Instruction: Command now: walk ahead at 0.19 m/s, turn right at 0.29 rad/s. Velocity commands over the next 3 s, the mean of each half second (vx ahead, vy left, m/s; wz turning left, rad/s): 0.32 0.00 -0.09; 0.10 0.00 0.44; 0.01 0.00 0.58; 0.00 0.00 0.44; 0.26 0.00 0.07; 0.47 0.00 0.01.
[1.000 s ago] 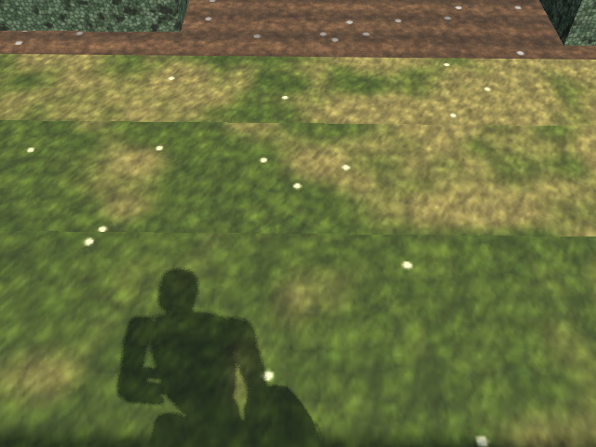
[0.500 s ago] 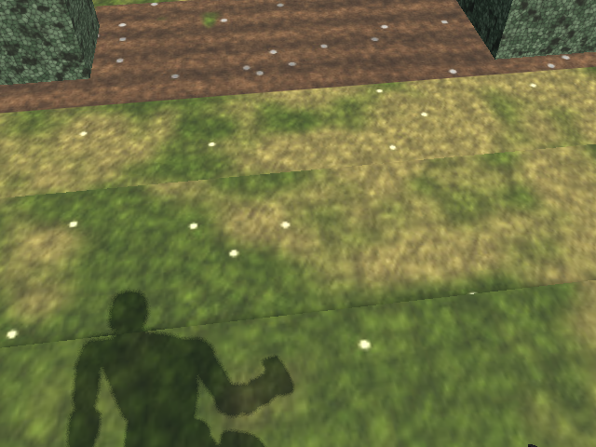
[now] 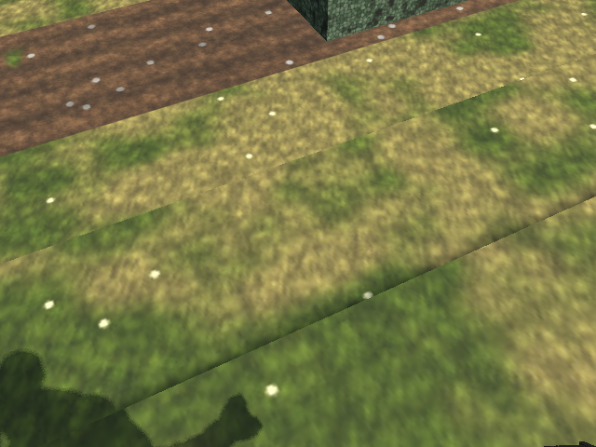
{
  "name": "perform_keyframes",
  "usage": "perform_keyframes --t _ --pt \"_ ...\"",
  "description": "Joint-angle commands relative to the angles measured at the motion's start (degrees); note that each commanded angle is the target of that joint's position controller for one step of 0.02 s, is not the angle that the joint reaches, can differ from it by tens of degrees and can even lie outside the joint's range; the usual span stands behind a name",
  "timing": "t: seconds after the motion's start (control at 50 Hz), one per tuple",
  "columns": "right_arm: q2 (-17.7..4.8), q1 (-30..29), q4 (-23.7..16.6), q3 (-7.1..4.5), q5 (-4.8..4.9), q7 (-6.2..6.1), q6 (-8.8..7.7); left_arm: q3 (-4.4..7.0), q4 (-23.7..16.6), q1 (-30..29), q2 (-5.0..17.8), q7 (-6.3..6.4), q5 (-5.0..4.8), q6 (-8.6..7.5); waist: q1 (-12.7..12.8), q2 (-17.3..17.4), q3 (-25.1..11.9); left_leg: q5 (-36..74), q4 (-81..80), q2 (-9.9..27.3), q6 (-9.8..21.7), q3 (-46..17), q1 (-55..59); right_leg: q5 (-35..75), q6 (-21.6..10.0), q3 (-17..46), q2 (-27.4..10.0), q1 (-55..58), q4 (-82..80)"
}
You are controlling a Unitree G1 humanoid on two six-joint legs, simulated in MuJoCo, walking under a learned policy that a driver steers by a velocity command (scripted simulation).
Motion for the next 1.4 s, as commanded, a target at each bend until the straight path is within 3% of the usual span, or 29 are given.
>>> perform_keyframes --t 0.02,0.08,0.1,0.12,0.22,0.24,0.26,0.28,0.3,0.32,0.36,0.38,0.4,0.42,0.44,0.5,0.58,0.62,0.66,0.68,0.7,0.76,0.88,1.04,1.08,1.1,1.14,1.2,1.4 --pt "0.6 5.6 1.9 1.42 -2.13 2.15 2.05 -0.98 -2.7 -1.4 3.9 0.46 1.00 0.61 -2.7 -2.0 0.5 27.7 -13.4 1.9 0.8 0.7 3.0 5.2 -11.9 19.0 -9.0 -8.2 -13.7" --pt "-1.8 1.4 0.0 1.64 0.35 2.60 3.31 -0.46 -0.2 1.2 7.7 -1.27 2.10 -0.39 -2.3 -1.6 3.4 24.1 -20.4 1.0 0.3 1.9 12.5 -8.3 -12.8 21.1 -10.6 -14.8 -12.2" --pt "-3.7 -7.3 -4.5 -0.65 10.49 1.59 2.62 2.91 -0.1 0.4 10.5 2.46 -5.72 1.95 -1.0 -0.9 2.0 25.9 -24.4 -0.4 3.1 0.6 12.8 4.7 -10.8 22.7 -10.3 -12.8 -10.7" --pt "-2.5 -8.8 -4.8 0.12 11.01 1.53 2.36 2.77 0.5 1.5 11.2 4.01 -5.61 3.21 -0.6 -2.1 1.2 25.9 -27.8 -0.8 3.3 0.0 10.1 7.1 -10.0 22.2 -10.8 -6.9 -7.6" --pt "1.7 -3.3 -0.5 -0.64 8.56 3.01 2.52 3.75 3.8 7.7 5.6 6.03 -3.34 5.85 0.5 -3.4 0.8 23.9 -45.1 1.3 6.1 1.8 16.5 5.8 -8.3 24.1 -10.2 3.3 3.3" --pt "-4.8 13.8 6.2 -2.03 -1.37 0.47 2.61 -1.38 7.5 10.7 0.9 -1.19 4.41 3.16 -4.4 0.3 5.9 26.6 -40.2 1.1 6.3 6.3 32.3 -10.2 -8.6 26.3 -12.3 -9.1 15.1" --pt "-7.7 25.1 7.4 -5.25 -0.23 -0.03 2.71 0.12 8.5 14.8 0.6 -4.81 3.30 1.00 -9.9 5.0 -1.3 20.1 -26.9 0.8 10.9 6.1 51.4 -7.6 -4.2 15.7 -3.8 -22.6 32.1" --pt "-10.3 27.3 6.9 -4.66 1.08 1.32 3.16 -0.02 9.8 19.8 -1.0 -6.53 3.11 0.36 -9.2 13.4 -8.9 25.6 -28.1 10.4 22.9 -13.2 63.1 -16.3 2.8 9.8 3.4 -35.7 54.6" --pt "-8.5 27.2 6.8 -4.14 1.34 2.70 3.56 -0.33 6.1 13.7 1.0 -6.65 2.40 0.14 -10.9 8.2 -10.2 12.0 -35.2 15.3 24.9 -26.8 65.8 -13.2 6.1 8.4 2.1 -46.9 62.0" --pt "-9.4 20.0 7.2 -4.60 2.86 3.22 3.03 -0.87 3.5 10.2 1.3 -5.44 1.52 -0.02 -8.5 7.0 -3.7 -23.6 -41.7 20.6 24.6 -39.9 61.3 -3.4 7.5 11.9 -2.0 -58.2 62.7" --pt "4.4 13.6 7.6 0.08 1.92 3.03 0.39 -1.70 4.5 4.6 2.0 -0.04 1.68 0.49 -4.3 -2.2 2.9 -18.8 -46.0 19.4 22.6 -33.7 40.6 22.9 6.7 16.4 -10.9 -54.3 40.4" --pt "-2.0 14.4 9.8 -2.33 7.57 0.21 1.35 2.18 -1.6 -10.2 8.3 2.08 1.28 3.15 -4.5 -3.7 1.1 4.4 -47.7 20.6 21.9 -27.7 29.7 10.9 6.3 6.5 -10.2 -35.2 38.7" --pt "-3.1 10.3 9.7 -1.65 7.38 -1.07 1.35 1.34 -4.0 -12.1 6.4 2.10 -0.11 4.42 0.1 -5.6 6.8 16.1 -50.3 13.7 19.4 -17.7 15.3 14.6 7.5 6.4 -10.2 -23.9 20.7" --pt "1.5 3.4 5.2 -0.74 4.63 0.88 -1.13 -1.61 3.1 1.0 -0.6 -0.20 2.82 2.91 0.9 8.0 -0.2 0.8 -49.5 5.7 20.9 -11.2 12.3 27.0 6.3 8.0 -12.9 -18.5 13.6" --pt "1.3 0.7 3.6 -0.84 4.00 1.59 -2.20 -1.82 4.5 0.5 -0.8 -1.35 3.26 2.92 0.4 3.8 2.0 -1.2 -49.7 2.9 19.5 -7.7 6.3 28.3 6.7 5.0 -11.6 -10.3 5.2" --pt "-6.5 6.7 5.2 -3.34 4.41 2.73 -2.21 -1.57 0.9 -8.7 0.5 -1.97 0.96 2.99 -1.8 0.2 1.8 11.0 -47.9 5.7 20.1 -11.1 9.0 25.9 7.6 2.5 -7.6 -1.5 -6.9" --pt "-4.4 13.4 7.0 -4.10 4.17 2.25 -1.62 0.05 -2.0 -16.8 4.0 0.12 0.06 1.66 -4.5 2.0 -0.3 28.1 -39.5 8.8 18.7 -16.1 28.2 28.3 4.2 3.6 -5.1 -3.1 -21.1" --pt "-4.3 12.8 6.0 -4.33 5.07 2.52 -1.25 2.11 -2.6 -14.2 8.4 0.89 -2.05 0.31 -1.6 0.5 -5.2 31.9 -34.2 3.9 12.9 -13.4 25.1 45.9 -3.7 4.1 -7.5 13.0 -24.5" --pt "3.9 18.7 3.6 -1.84 4.07 1.62 -1.41 3.73 -1.9 -1.5 12.0 1.61 -1.85 -0.17 1.0 -16.3 -25.8 -20.6 -11.8 -8.7 2.4 0.8 2.7 61.9 -26.6 31.8 -34.3 48.6 -30.7" --pt "-1.0 12.4 3.4 -3.77 3.79 0.96 -0.16 4.30 -0.6 0.3 10.0 2.66 -0.12 0.28 3.0 -8.0 -15.2 -25.7 -2.9 -4.0 1.3 0.5 -2.0 39.6 -19.6 29.6 -31.8 38.6 -34.5" --pt "-0.8 11.7 4.4 -4.03 3.92 -0.08 0.66 4.54 -1.8 -4.2 9.7 3.28 -1.31 0.21 0.7 -6.4 -7.4 -21.0 -0.9 -1.5 0.7 1.3 -1.4 26.8 -14.7 23.0 -27.8 28.6 -38.1" --pt "2.2 15.9 7.4 -3.55 1.80 -0.61 1.49 3.58 -5.1 -14.1 4.5 3.72 -2.47 0.00 -4.6 -7.9 -2.6 -11.9 -3.3 0.3 0.3 5.2 9.4 23.6 -10.0 10.2 -21.3 15.3 -43.9" --pt "0.0 9.6 5.2 -3.27 3.33 3.02 2.40 7.57 -6.7 -12.7 8.8 3.79 -0.29 -0.41 -1.8 -7.5 -1.4 -6.2 -18.5 2.4 2.3 7.4 12.8 21.4 -10.0 4.1 -23.1 18.9 -43.8" --pt "-3.9 10.5 3.3 -5.19 5.73 3.50 0.36 7.20 -5.1 -15.0 7.4 3.81 0.87 0.78 -4.7 -4.7 -1.9 9.6 -40.7 -1.5 11.9 9.2 31.7 10.0 -2.3 -1.5 -21.7 14.8 -35.2" --pt "-14.4 13.5 0.4 -7.73 6.16 1.66 -1.43 5.40 -9.1 -11.9 1.9 4.07 0.47 0.47 -3.7 13.4 -5.9 30.0 -49.6 18.7 29.8 -22.0 43.5 -5.7 7.1 -8.2 -6.1 -1.0 -11.1" --pt "-13.8 13.3 1.2 -8.07 3.50 0.83 -2.81 5.77 -6.9 -13.7 5.1 3.26 0.61 0.17 -5.3 5.2 0.8 13.9 -52.8 18.2 27.0 -22.9 40.5 -5.4 7.0 2.0 -5.4 -8.4 -7.5" --pt "-9.5 10.1 1.5 -7.22 4.88 0.07 -2.68 7.63 -4.3 -12.5 9.7 3.67 0.66 1.27 -3.6 4.9 1.2 7.5 -53.1 13.6 21.4 -16.1 41.2 0.7 7.1 4.2 -6.9 -11.3 -1.1" --pt "-6.1 7.8 0.2 -5.63 5.38 0.14 -1.07 6.31 -3.1 -10.7 5.9 3.50 1.02 2.08 -1.1 4.2 1.1 10.7 -54.6 11.4 19.4 -12.7 35.4 8.3 6.5 5.3 -7.2 -6.0 1.4" --pt "-9.1 10.2 -2.5 -6.09 4.54 2.38 -1.06 4.83 -1.0 -11.3 7.3 2.67 -0.11 3.91 -5.0 4.0 0.3 15.5 -48.3 10.9 21.7 -19.4 39.0 9.6 10.0 5.3 -6.3 -4.2 -10.1"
